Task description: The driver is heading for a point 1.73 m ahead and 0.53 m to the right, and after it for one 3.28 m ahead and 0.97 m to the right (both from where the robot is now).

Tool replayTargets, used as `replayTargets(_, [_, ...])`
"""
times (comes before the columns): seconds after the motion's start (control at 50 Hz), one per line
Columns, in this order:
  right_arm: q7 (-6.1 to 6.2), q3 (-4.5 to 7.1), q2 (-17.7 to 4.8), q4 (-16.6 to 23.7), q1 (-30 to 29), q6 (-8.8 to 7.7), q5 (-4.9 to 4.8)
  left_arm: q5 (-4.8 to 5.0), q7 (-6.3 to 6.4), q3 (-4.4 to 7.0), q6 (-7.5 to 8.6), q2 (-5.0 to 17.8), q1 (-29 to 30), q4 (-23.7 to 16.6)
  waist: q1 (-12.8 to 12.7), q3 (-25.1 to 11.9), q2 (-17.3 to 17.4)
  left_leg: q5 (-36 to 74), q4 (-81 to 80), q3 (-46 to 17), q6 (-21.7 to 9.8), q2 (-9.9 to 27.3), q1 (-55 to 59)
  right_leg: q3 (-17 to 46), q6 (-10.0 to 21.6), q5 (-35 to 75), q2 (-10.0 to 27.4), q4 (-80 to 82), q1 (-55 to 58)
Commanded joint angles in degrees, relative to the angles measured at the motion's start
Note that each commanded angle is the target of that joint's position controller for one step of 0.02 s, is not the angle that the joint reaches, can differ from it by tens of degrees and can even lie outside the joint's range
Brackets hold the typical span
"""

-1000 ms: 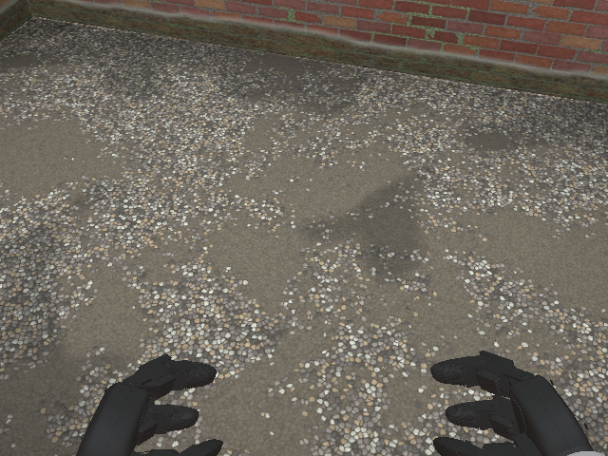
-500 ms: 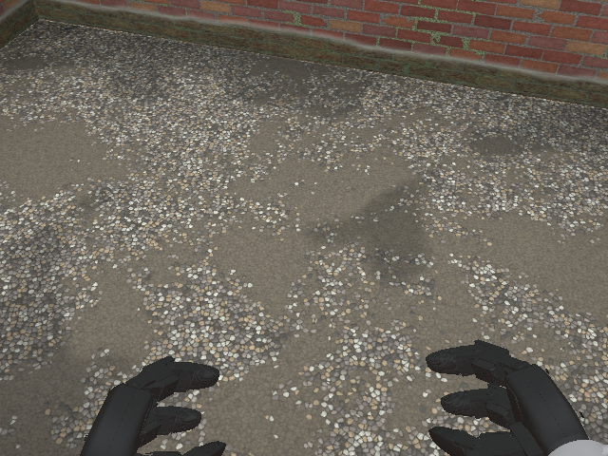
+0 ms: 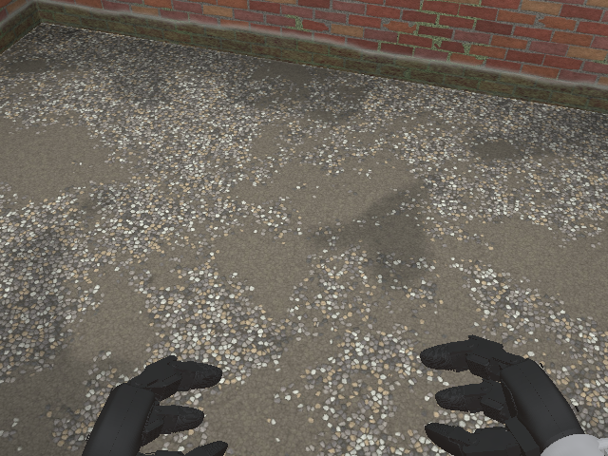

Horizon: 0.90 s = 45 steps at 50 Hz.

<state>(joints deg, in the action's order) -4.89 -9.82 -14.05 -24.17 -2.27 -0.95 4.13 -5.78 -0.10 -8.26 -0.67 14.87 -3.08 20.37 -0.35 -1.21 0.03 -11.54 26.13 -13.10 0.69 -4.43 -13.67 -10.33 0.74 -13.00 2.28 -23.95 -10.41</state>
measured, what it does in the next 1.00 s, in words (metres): stands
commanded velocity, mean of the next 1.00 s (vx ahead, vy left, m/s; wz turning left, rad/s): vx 1.00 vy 0.00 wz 0.00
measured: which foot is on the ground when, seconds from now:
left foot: down 0.00-1.00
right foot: down 0.00-1.00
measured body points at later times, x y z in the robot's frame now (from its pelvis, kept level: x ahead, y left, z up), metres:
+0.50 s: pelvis +0.00 +0.01 +0.00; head -0.01 +0.01 +0.45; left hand +0.25 +0.20 -0.01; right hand +0.28 -0.15 +0.01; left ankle +0.03 +0.13 -0.74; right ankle +0.00 -0.11 -0.74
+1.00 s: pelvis +0.00 +0.01 +0.00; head -0.01 +0.02 +0.45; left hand +0.25 +0.20 +0.00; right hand +0.28 -0.15 +0.01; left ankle +0.03 +0.13 -0.74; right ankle +0.00 -0.11 -0.74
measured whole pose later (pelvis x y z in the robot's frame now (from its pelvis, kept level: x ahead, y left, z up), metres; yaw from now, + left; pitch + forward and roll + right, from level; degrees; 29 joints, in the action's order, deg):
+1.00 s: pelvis +0.00 +0.01 +0.00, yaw +0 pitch +0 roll -1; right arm -5.3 -10.2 -14.0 -24.2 -3.4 -1.0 4.5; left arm -5.8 -0.3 -8.6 -0.8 14.8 -3.0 19.7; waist -0.4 -1.7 -0.1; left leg -11.0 25.9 -11.8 0.0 -4.7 -14.0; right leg -9.0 -0.2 -12.8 2.9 -24.0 -10.6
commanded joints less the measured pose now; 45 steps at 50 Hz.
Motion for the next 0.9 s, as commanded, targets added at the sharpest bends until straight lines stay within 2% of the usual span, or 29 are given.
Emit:
replayTargets(0.02, [0.12,2.03,-4.66,6.54,-9.1,-1.21,-0.03,0.01,0.19,1.89,1.16,4.53,7.23,-6.58,0.05,-7.38,0.98,10.66,-4.2,-4.83,-1.73,7.76,-9.05,9.79,0.27,1.73,8.07,3.03,13.06])
replayTargets(0.9, [-0.24,1.72,-4.56,6.56,-10.57,-1.25,0.27,0.02,0.04,1.6,1.03,4.38,7.42,-7.17,-0.03,-7.71,0.9,9.43,-4.81,-4.9,-2.05,7.9,-8.41,10.77,-0.37,2.37,7.96,2.67,12.05])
